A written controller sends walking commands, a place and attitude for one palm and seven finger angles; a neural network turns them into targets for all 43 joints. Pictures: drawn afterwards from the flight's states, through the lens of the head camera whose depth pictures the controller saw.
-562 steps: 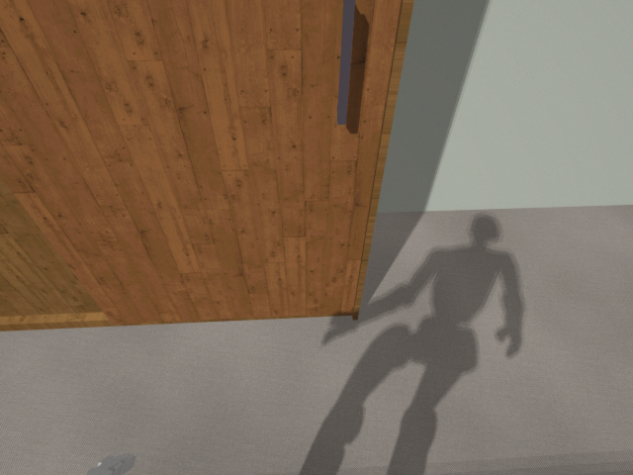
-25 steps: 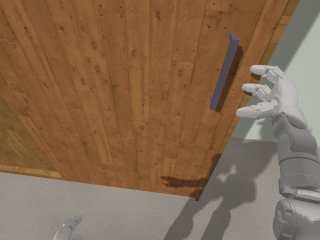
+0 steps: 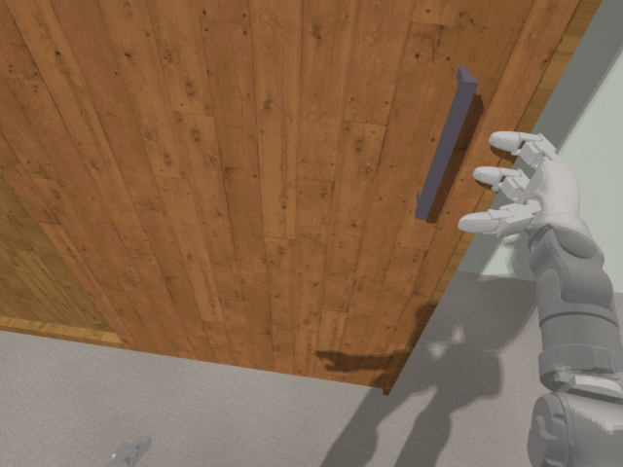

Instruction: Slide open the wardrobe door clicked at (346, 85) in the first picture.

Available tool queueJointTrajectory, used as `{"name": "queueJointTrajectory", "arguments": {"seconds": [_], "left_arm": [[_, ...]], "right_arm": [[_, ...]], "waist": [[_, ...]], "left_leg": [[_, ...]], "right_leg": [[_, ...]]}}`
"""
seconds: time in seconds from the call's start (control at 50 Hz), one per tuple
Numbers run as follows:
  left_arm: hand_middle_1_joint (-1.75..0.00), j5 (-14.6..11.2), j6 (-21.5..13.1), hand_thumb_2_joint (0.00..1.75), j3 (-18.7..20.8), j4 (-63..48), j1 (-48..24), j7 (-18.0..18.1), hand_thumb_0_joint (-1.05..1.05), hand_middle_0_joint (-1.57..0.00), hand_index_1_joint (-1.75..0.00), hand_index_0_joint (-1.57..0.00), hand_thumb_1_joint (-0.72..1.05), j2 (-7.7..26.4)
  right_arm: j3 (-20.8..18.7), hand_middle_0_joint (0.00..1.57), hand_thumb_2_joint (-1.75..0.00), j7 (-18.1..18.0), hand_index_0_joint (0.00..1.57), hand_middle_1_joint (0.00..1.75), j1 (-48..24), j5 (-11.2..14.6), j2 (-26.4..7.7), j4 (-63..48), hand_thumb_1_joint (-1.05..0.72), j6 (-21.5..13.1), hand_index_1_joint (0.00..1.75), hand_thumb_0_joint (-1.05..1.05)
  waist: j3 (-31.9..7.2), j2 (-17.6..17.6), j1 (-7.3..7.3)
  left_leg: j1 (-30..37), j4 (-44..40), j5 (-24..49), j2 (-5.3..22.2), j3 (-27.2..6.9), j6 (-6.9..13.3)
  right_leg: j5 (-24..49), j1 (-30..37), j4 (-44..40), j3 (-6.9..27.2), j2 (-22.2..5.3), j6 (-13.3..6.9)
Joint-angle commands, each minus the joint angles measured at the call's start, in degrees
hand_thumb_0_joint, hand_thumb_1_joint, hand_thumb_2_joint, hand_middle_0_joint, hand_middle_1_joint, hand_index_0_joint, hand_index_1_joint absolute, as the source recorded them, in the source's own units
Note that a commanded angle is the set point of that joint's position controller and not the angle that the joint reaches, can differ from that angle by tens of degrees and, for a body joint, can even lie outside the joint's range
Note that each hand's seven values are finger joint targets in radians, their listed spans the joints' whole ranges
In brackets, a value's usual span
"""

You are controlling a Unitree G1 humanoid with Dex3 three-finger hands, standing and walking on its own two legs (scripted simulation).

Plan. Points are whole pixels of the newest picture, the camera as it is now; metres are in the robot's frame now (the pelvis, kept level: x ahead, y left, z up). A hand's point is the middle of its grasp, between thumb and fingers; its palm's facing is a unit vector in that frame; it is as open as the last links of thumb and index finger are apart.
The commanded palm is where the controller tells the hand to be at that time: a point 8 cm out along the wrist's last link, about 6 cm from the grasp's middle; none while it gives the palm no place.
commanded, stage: move the hooked fingers beside the handle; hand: right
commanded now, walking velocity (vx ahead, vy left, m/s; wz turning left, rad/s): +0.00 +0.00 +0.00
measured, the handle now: (440, 151) +0.49 -0.12 +0.18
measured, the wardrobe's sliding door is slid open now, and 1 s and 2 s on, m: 0.00 0.00 0.00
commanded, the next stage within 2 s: feel for the door with the fingertips in 0.40 s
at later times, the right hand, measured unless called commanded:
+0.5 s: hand (490, 192) +0.40 -0.17 +0.19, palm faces +0.06 +1.00 +0.01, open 14.0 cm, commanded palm +0.38 -0.22 +0.19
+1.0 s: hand (460, 181) +0.43 -0.14 +0.19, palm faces +0.06 +1.00 +0.02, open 14.0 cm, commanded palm +0.40 -0.19 +0.19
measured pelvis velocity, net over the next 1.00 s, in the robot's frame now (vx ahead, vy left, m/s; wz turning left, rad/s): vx -0.01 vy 0.00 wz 0.00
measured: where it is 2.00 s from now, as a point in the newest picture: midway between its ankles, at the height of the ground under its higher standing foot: outside the picture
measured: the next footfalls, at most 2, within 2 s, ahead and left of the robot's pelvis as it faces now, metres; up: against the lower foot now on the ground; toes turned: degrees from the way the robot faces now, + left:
none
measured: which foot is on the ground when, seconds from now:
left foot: down 0.00-1.00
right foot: down 0.00-1.00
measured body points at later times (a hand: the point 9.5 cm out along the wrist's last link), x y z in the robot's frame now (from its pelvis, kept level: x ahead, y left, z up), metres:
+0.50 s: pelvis -0.01 +0.00 +0.00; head -0.02 +0.02 +0.45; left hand +0.12 +0.25 -0.11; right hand +0.40 -0.22 +0.19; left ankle -0.06 +0.11 -0.73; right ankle +0.04 -0.12 -0.73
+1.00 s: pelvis -0.01 +0.00 +0.00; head -0.01 +0.02 +0.45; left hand +0.10 +0.25 -0.11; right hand +0.42 -0.19 +0.19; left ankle -0.06 +0.11 -0.73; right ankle +0.04 -0.12 -0.73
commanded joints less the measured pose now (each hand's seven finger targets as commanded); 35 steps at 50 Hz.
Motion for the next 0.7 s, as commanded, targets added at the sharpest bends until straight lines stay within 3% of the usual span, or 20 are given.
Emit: {"name": "queueJointTrajectory", "arguments": {"seconds": [0.0,0.04,0.08,0.1,0.14,0.22,0.26,0.3,0.34,0.36,0.38,0.42,0.44,0.46,0.52,0.54,0.58,0.62,0.64,0.68], "left_arm": [[-0.30,-0.3,-3.1,0.90,2.2,-7.4,-3.6,0.4,0.00,-0.20,-0.30,-0.20,0.90,7.1],[-0.30,-0.1,-3.1,0.90,2.2,-7.4,-3.5,0.5,0.00,-0.20,-0.30,-0.20,0.90,7.5],[-0.30,-0.2,-2.9,0.90,1.8,-7.5,-4.5,0.4,0.00,-0.20,-0.30,-0.20,0.90,7.0],[-0.30,-0.1,-2.9,0.90,1.9,-7.5,-4.2,0.3,0.00,-0.20,-0.30,-0.20,0.90,7.0],[-0.30,-0.1,-2.3,0.90,1.9,-7.8,-4.3,0.4,0.00,-0.20,-0.30,-0.20,0.90,7.5],[-0.30,-0.2,-2.0,0.90,1.6,-8.5,-5.3,0.3,0.00,-0.20,-0.30,-0.20,0.90,6.9],[-0.30,-0.3,-2.1,0.90,1.6,-9.0,-5.8,0.2,0.00,-0.20,-0.30,-0.20,0.90,6.8],[-0.30,-0.4,-2.1,0.90,1.5,-8.7,-5.9,0.2,0.00,-0.20,-0.30,-0.20,0.90,6.6],[-0.30,-0.3,-2.3,0.90,1.7,-8.5,-5.6,0.4,0.00,-0.20,-0.30,-0.20,0.90,7.0],[-0.30,-0.3,-2.1,0.90,1.6,-8.4,-6.0,0.4,0.00,-0.20,-0.30,-0.20,0.90,7.1],[-0.30,-0.3,-2.2,0.90,1.5,-8.6,-6.2,0.4,0.00,-0.20,-0.30,-0.20,0.90,6.7],[-0.30,-0.2,-2.2,0.90,1.5,-8.0,-5.9,0.5,0.00,-0.20,-0.30,-0.20,0.90,6.8],[-0.30,-0.1,-2.2,0.90,1.6,-8.1,-5.6,0.5,0.00,-0.20,-0.30,-0.20,0.90,7.0],[-0.30,0.0,-2.3,0.90,1.5,-8.1,-6.0,0.5,0.00,-0.20,-0.30,-0.20,0.90,7.0],[-0.30,-0.2,-2.5,0.90,1.5,-8.1,-6.2,0.4,0.00,-0.20,-0.30,-0.20,0.90,6.3],[-0.30,-0.1,-2.8,0.90,1.5,-8.3,-5.8,0.3,0.00,-0.20,-0.30,-0.20,0.90,6.5],[-0.30,-0.2,-2.8,0.90,1.5,-7.6,-5.9,0.3,0.00,-0.20,-0.30,-0.20,0.90,6.6],[-0.30,-0.2,-3.1,0.90,1.6,-7.5,-5.7,0.2,0.00,-0.20,-0.30,-0.20,0.90,6.5],[-0.30,-0.1,-3.2,0.90,1.7,-7.4,-5.5,0.2,0.00,-0.20,-0.30,-0.20,0.90,6.7],[-0.30,0.0,-3.1,0.90,1.5,-7.1,-5.6,0.0,0.00,-0.20,-0.30,-0.20,0.90,6.4]], "right_arm": [[-0.2,0.30,-0.30,-0.5,0.30,1.20,-30.8,0.5,-9.8,-14.6,0.50,-3.3,1.20,0.00],[-2.3,0.30,-0.30,-1.0,0.30,1.20,-27.9,0.7,-12.1,-13.7,0.50,-3.4,1.20,0.00],[-0.2,0.30,-0.30,-1.0,0.30,1.20,-29.7,0.5,-9.8,-13.6,0.50,-3.1,1.20,0.00],[-1.0,0.30,-0.30,-1.0,0.30,1.20,-29.2,0.5,-10.3,-13.0,0.50,-2.9,1.20,0.00],[-3.8,0.30,-0.30,-1.3,0.30,1.20,-25.5,0.5,-13.7,-11.0,0.50,-2.7,1.20,0.00],[-1.7,0.30,-0.30,-0.8,0.30,1.20,-28.2,0.3,-11.5,-13.5,0.50,-3.3,1.20,0.00],[-0.5,0.30,-0.30,-0.6,0.30,1.20,-27.7,0.5,-10.0,-15.5,0.50,-3.8,1.20,0.00],[1.1,0.30,-0.30,-0.5,0.30,1.20,-29.1,0.7,-8.2,-15.0,0.50,-3.3,1.20,0.00],[-0.4,0.30,-0.30,-0.8,0.30,1.20,-27.3,1.2,-9.4,-14.0,0.50,-3.0,1.20,0.00],[-1.1,0.30,-0.30,-0.9,0.30,1.20,-27.2,0.9,-10.4,-14.2,0.50,-2.8,1.20,0.00],[0.8,0.30,-0.30,-0.9,0.30,1.20,-27.8,0.9,-8.0,-14.4,0.50,-2.5,1.20,0.00],[0.0,0.30,-0.30,-1.3,0.30,1.20,-29.3,0.7,-9.1,-13.7,0.50,-2.4,1.20,0.00],[-1.3,0.30,-0.30,-1.6,0.30,1.20,-28.2,0.8,-10.6,-13.9,0.50,-2.9,1.20,0.00],[-2.3,0.30,-0.30,-1.8,0.30,1.20,-28.6,0.6,-12.0,-14.3,0.50,-3.0,1.20,0.00],[1.1,0.30,-0.30,-1.6,0.30,1.20,-30.0,0.3,-7.8,-15.0,0.50,-3.6,1.20,0.00],[1.8,0.30,-0.30,-1.7,0.30,1.20,-29.1,0.8,-6.8,-15.2,0.50,-3.9,1.20,0.00],[1.1,0.30,-0.30,-2.0,0.30,1.20,-30.3,0.9,-7.6,-13.2,0.50,-3.4,1.20,0.00],[2.2,0.30,-0.30,-2.5,0.30,1.20,-31.6,0.7,-6.1,-13.3,0.50,-3.2,1.20,0.00],[1.9,0.30,-0.30,-3.0,0.30,1.20,-30.6,0.6,-6.5,-13.0,0.50,-3.5,1.20,0.00],[2.7,0.30,-0.30,-3.8,0.30,1.20,-32.1,0.2,-5.4,-12.5,0.50,-3.3,1.20,0.00]], "waist": [[-16.4,-0.7,0.91],[-17.1,2.9,0.22],[-15.4,0.3,0.50],[-16.0,1.2,0.24],[-15.5,3.9,-0.55],[-15.7,0.9,-0.25],[-16.6,1.6,-0.28],[-14.7,0.1,0.38],[-14.8,3.5,0.17],[-14.6,2.2,-0.35],[-14.3,2.0,0.07],[-13.7,2.0,0.34],[-14.4,3.9,-0.01],[-15.1,3.2,-0.45],[-14.9,-0.2,0.12],[-15.3,1.8,0.29],[-13.8,2.0,0.53],[-14.0,1.5,0.60],[-14.2,3.3,0.48],[-13.9,1.3,0.51]], "left_leg": [[-7.6,-4.4,21.0,-0.9,0.8,-0.1],[-5.7,-4.5,22.1,-1.0,0.7,-0.3],[-6.3,-4.4,22.0,-0.6,0.5,-0.3],[-6.3,-4.2,21.6,-0.7,0.7,-0.2],[-4.6,-4.6,22.5,-0.6,0.3,-0.5],[-5.0,-4.2,22.8,-0.4,0.4,-0.2],[-4.5,-4.0,23.8,-0.5,0.4,-0.2],[-6.4,-4.5,21.5,-0.6,0.6,-0.2],[-5.9,-5.1,21.1,-0.8,0.6,-0.4],[-5.6,-4.9,20.9,-0.5,0.4,-0.2],[-6.1,-5.0,20.5,-0.5,0.5,-0.3],[-7.0,-5.4,18.7,-0.6,0.5,-0.3],[-5.9,-5.5,19.0,-0.6,0.5,-0.5],[-5.1,-5.3,19.5,-0.4,0.1,-0.4],[-6.5,-5.0,19.0,-0.6,0.5,-0.1],[-6.1,-5.2,18.9,-0.7,0.7,-0.2],[-7.1,-5.7,17.4,-0.6,0.4,-0.4],[-7.9,-5.7,16.0,-0.7,0.6,-0.3],[-7.2,-5.8,15.8,-0.8,0.7,-0.4],[-7.7,-5.5,15.7,-0.7,0.7,-0.2]], "right_leg": [[12.9,19.8,-0.5,2.2,1.2,-2.8],[13.6,18.8,-0.4,2.0,1.2,-3.2],[12.5,18.1,-0.7,1.8,1.4,-2.9],[12.5,18.2,-0.7,2.2,1.4,-2.8],[12.3,16.4,-0.7,1.6,1.5,-3.2],[12.8,17.5,-1.0,1.7,1.4,-2.8],[13.7,18.3,-0.7,1.8,1.5,-3.0],[12.1,18.6,-1.0,2.0,1.4,-2.8],[11.6,18.1,-0.9,2.1,1.4,-3.1],[11.3,17.6,-1.3,2.1,1.4,-3.0],[10.8,17.8,-1.3,2.0,1.6,-3.0],[9.7,17.7,-1.5,2.3,1.5,-2.8],[9.9,17.2,-1.4,2.1,1.4,-3.1],[10.0,16.8,-1.6,2.2,1.5,-3.1],[10.4,18.6,-1.5,2.1,1.5,-2.7],[10.4,18.5,-1.2,2.2,1.4,-2.9],[8.5,17.5,-1.7,2.3,1.5,-2.9],[7.8,17.8,-1.8,2.5,1.5,-2.7],[8.0,17.5,-1.7,2.5,1.3,-2.9],[7.9,17.5,-1.8,2.5,1.5,-2.7]]}}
